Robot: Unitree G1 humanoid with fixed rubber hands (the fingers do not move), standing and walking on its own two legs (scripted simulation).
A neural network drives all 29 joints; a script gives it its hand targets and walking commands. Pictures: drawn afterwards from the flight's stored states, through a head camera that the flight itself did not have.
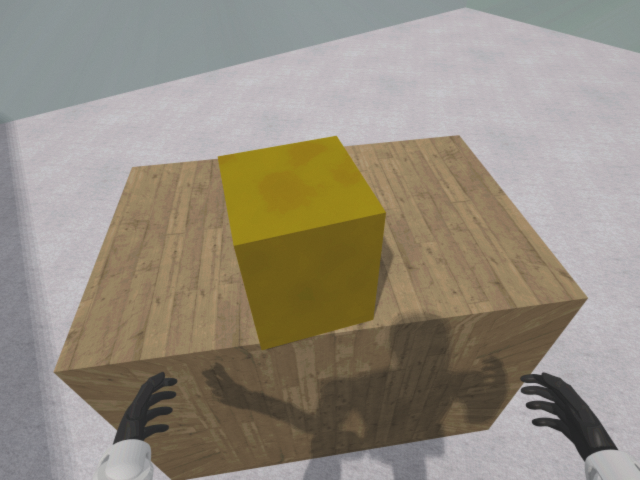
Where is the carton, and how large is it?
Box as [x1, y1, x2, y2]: [218, 136, 385, 349]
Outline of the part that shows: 336,136 218,156 233,244 261,349 370,320 373,317 385,212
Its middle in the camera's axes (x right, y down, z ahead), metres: -0.04 +0.01 +0.64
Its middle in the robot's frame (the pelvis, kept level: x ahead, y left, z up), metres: +0.48 +0.07 +0.02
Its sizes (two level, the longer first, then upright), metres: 0.210 0.200 0.250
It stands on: a pedestal, 0.66 m high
